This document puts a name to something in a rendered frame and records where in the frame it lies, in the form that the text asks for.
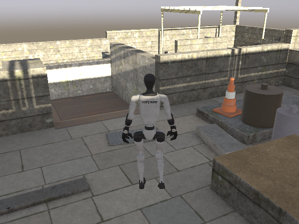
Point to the left robot forearm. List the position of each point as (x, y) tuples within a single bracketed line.
[(127, 125)]

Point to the robot right shin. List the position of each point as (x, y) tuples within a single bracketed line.
[(160, 167)]

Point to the robot left hand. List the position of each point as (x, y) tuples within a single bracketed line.
[(124, 136)]

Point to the robot left shin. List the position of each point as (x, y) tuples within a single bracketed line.
[(140, 166)]

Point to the robot right hand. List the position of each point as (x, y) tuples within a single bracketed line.
[(172, 133)]

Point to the robot right upper arm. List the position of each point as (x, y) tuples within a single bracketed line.
[(166, 105)]

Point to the robot left upper arm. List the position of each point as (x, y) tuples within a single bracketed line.
[(132, 106)]

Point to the right robot forearm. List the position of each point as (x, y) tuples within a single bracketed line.
[(172, 124)]

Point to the robot shin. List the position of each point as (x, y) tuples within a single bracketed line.
[(140, 166), (160, 167)]

